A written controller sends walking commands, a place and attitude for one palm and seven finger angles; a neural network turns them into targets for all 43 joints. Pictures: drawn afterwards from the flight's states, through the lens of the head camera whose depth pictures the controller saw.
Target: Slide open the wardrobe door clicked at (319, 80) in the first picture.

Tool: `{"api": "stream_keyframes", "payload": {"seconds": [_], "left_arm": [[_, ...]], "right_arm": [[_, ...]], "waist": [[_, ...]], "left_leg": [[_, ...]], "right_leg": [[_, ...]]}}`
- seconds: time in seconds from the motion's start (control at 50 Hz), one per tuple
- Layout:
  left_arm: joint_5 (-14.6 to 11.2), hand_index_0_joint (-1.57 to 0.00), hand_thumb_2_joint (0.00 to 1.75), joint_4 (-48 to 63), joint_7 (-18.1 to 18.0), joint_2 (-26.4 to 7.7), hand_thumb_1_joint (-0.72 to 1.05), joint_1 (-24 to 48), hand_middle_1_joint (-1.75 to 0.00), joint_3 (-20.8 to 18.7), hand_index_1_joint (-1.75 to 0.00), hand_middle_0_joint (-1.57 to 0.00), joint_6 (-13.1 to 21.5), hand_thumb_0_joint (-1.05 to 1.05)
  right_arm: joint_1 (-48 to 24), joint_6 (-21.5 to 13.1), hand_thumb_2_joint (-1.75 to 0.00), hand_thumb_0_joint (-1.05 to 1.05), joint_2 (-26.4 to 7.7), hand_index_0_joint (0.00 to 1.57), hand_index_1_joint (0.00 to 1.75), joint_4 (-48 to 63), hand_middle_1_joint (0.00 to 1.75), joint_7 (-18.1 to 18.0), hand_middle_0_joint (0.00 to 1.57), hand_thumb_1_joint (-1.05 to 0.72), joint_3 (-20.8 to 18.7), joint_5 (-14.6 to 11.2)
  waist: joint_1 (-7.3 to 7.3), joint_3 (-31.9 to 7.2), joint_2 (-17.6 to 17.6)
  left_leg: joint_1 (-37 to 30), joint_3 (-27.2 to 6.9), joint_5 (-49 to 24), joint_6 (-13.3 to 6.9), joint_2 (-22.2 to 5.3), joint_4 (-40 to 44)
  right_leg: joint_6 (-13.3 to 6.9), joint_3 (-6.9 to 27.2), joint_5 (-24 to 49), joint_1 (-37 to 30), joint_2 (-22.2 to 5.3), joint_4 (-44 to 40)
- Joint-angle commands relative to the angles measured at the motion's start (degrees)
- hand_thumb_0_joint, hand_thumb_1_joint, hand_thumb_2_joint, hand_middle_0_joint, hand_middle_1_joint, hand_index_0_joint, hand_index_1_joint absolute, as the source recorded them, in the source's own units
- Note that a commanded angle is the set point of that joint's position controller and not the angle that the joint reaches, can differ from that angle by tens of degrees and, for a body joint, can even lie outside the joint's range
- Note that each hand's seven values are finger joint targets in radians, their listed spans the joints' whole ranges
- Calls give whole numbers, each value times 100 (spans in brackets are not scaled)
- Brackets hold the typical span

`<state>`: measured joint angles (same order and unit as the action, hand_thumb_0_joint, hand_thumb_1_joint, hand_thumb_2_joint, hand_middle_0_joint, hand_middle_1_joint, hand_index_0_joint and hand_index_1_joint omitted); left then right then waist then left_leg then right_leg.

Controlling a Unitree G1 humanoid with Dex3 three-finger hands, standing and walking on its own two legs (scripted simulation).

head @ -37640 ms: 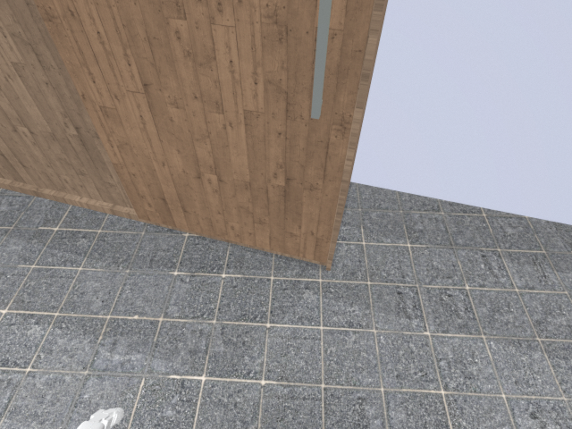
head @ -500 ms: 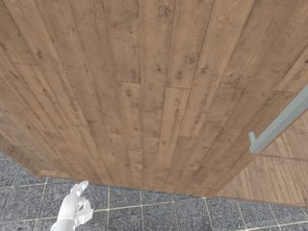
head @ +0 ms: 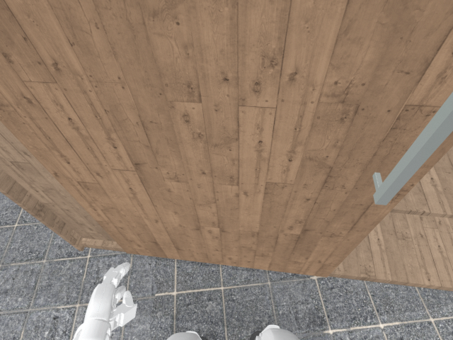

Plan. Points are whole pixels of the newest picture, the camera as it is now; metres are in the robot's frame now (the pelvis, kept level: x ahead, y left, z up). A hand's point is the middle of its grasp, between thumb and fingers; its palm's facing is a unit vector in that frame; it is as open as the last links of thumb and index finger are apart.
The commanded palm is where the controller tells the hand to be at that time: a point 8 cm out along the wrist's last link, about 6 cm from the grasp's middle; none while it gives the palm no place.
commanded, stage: step back with the hand held close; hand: right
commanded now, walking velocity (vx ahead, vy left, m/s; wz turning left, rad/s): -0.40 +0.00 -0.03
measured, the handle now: (417, 139) +0.40 -0.27 +0.15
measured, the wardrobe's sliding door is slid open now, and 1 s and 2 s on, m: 0.60 0.60 0.60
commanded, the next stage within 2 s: stop stepping back and stand still in 0.46 s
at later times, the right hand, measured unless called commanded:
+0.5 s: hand out of the picture +0.18 -0.24 +0.17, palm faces +0.25 +0.86 -0.45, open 7.4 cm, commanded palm +0.11 -0.30 +0.19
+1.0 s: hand out of the picture +0.10 -0.28 +0.15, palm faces +0.39 +0.84 -0.37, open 7.4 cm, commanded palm +0.02 -0.32 +0.19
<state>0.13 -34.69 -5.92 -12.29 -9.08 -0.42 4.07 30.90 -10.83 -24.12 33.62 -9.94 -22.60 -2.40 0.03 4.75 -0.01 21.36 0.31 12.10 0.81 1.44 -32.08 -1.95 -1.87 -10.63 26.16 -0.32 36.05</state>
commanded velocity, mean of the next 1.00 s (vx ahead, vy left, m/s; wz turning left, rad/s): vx -0.14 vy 0.00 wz -0.04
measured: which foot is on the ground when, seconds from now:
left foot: down 0.00-0.04, up 0.06-0.32, down 0.34-0.50, up 0.52-0.74, down 0.76-1.00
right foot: down 0.00-0.36, up 0.38-0.48, down 0.50-0.78, up 0.80-0.94, down 0.96-1.00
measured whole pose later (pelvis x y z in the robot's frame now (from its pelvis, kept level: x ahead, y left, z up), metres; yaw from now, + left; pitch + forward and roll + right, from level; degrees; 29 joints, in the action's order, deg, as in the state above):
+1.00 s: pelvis -0.13 -0.02 +0.00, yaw +2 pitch -1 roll +1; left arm -0.6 -37.9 -4.8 -12.4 -14.3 -1.2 6.2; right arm 28.2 -7.8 -21.7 28.2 -9.8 -22.7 -2.4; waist -2.1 2.2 -2.4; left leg 18.5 2.5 19.8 0.3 -1.9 -37.5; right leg -0.7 1.5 -19.7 18.0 -0.2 38.5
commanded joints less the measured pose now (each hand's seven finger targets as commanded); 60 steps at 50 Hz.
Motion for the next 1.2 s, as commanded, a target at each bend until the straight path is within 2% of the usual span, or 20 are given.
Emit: {"api": "stream_keyframes", "payload": {"seconds": [0.0,0.04,0.08,0.24,0.28,0.34,0.38,0.42,0.44,0.46,0.48,0.5,0.56,0.7,0.8,0.88,0.94,1.04,1.1,1.18], "left_arm": [[37,-20,90,999,-142,-730,90,505,-30,-235,-30,-20,304,0],[180,-20,90,931,-172,-704,90,508,-30,-286,-30,-20,450,0],[164,-20,90,789,-95,-598,90,272,-30,-318,-30,-20,549,0],[241,-20,90,556,-25,-659,90,260,-30,-219,-30,-20,628,0],[230,-20,90,610,-15,-636,90,329,-30,-202,-30,-20,493,0],[187,-20,90,656,-46,-500,90,277,-30,-139,-30,-20,358,0],[-37,-20,90,834,-6,-448,90,491,-30,-223,-30,-20,221,0],[-46,-20,90,910,-17,-357,90,669,-30,-14,-30,-20,68,0],[-53,-20,90,910,-82,-505,90,684,-30,-20,-30,-20,13,0],[-37,-20,90,915,-75,-642,90,649,-30,-135,-30,-20,14,0],[-55,-20,90,961,-1,-602,90,588,-30,-219,-30,-20,111,0],[-75,-20,90,789,75,-727,90,312,-30,-310,-30,-20,263,0],[65,-20,90,769,87,-669,90,127,-30,-310,-30,-20,470,0],[-18,-20,90,1034,25,-832,90,112,-30,-271,-30,-20,548,0],[-157,-20,90,632,63,-763,90,-286,-30,-424,-30,-20,417,0],[-108,-20,90,486,67,-690,90,33,-30,-269,-30,-20,439,0],[-85,-20,90,828,16,-900,90,66,-30,-346,-30,-20,603,0],[-44,-20,90,610,124,-652,90,40,-30,-215,-30,-20,719,0],[-22,-20,90,565,104,-624,90,-50,-30,-234,-30,-20,676,0],[1,-20,90,452,38,-618,90,-19,-30,-153,-30,-20,659,0]], "right_arm": [[266,-509,-90,0,-1276,20,30,1409,30,-171,20,-90,-1224,18],[129,-521,-90,0,-1423,20,30,1467,30,-147,20,-90,-1440,89],[204,-508,-90,0,-1196,20,30,1409,30,-144,20,-90,-1246,3],[-121,-298,-90,0,-1085,20,30,1137,30,-97,20,-90,-765,-20],[-322,-340,-90,0,-1141,20,30,1183,30,-42,20,-90,-716,-80],[-248,-545,-90,0,-1517,20,30,1118,30,-69,20,-90,-940,-182],[-294,-434,-90,0,-1258,20,30,911,30,29,20,-90,-700,-90],[-193,-380,-90,0,-1270,20,30,779,30,26,20,-90,-867,-29],[-153,-365,-90,0,-1332,20,30,873,30,15,20,-90,-915,-54],[295,-360,-90,0,-1326,20,30,924,30,10,20,-90,-1097,-99],[206,-375,-90,0,-1265,20,30,1119,30,67,20,-90,-951,-174],[-31,-441,-90,0,-1236,20,30,1206,30,95,20,-90,-943,-125],[519,-258,-90,0,-1279,20,30,1558,30,40,20,-90,-1100,-117],[836,-98,-90,0,-1362,20,30,1372,30,-99,20,-90,-1242,-99],[-75,33,-90,0,-899,20,30,484,30,-54,20,-90,-692,-121],[-584,-48,-90,0,-897,20,30,412,30,-105,20,-90,-609,34],[-351,-280,-90,0,-1149,20,30,1408,30,-143,20,-90,-838,82],[164,-281,-90,0,-1159,20,30,1161,30,-58,20,-90,-1062,29],[-48,-258,-90,0,-918,20,30,713,30,-49,20,-90,-893,-57],[-623,-182,-90,0,-729,20,30,309,30,-51,20,-90,-598,-60]], "waist": [[86,-1168,1194],[104,-1245,1930],[119,-1319,921],[121,-1615,1274],[140,-1665,1053],[-17,-1550,-494],[3,-1111,-1703],[-128,-801,-840],[-169,-945,41],[48,-1269,967],[93,-1454,1279],[58,-1398,844],[117,-1750,1397],[24,-998,1122],[-259,-697,-1491],[-261,-259,-230],[-6,-482,1926],[15,-541,657],[-92,-489,101],[-150,-324,296]], "left_leg": [[-600,-235,352,-190,-55,-470],[-1152,-311,1241,-46,288,-2286],[-153,-302,1499,-91,191,-2200],[-606,77,928,-229,138,631],[-879,74,145,-362,-74,1592],[73,-1074,-2091,-1099,-1921,1957],[-546,-733,-3854,-1232,-1966,1262],[-1337,-348,-5149,-819,-1610,310],[-1123,82,-4795,-369,-1203,-434],[-320,239,-2256,-45,-389,-1135],[5,-279,1324,-143,-9,-1672],[138,-501,1908,-182,149,-2159],[113,-321,1464,-29,-14,-1569],[-1783,390,410,-244,-9,1085],[744,-1476,1554,-1255,-2055,1958],[260,-673,954,-774,-1530,921],[-181,456,1022,-145,-40,-902],[-1668,213,604,-215,-118,561],[-995,-546,1619,-592,-527,932],[-532,-535,1235,-534,-499,773]], "right_leg": [[-242,1698,-1053,-135,-1221,-1899],[-609,2579,-1717,571,-1941,-2901],[-537,1985,-378,-759,-1699,-2327],[-83,1158,503,-1876,-1300,-2178],[140,847,514,-1868,-1130,-1602],[378,114,-837,-1833,-217,1048],[409,108,-1676,-487,106,2122],[282,103,-1112,-107,64,446],[162,135,1263,-811,-46,-767],[-179,1275,3804,-1873,-967,-1327],[-356,1747,4451,-2050,-1644,-1596],[-374,1662,3710,-1915,-1740,-1656],[-328,1701,3087,-2147,-1496,-1680],[-71,1134,-2231,-320,-736,-2077],[206,575,-1341,-1157,16,2571],[-61,457,-1216,-1101,-298,0],[-551,1972,-772,-1025,-1193,-1989],[-323,1319,-1638,-37,-705,-1529],[-147,758,-2095,-239,-319,-904],[-173,918,-1569,-712,-429,-1153]]}}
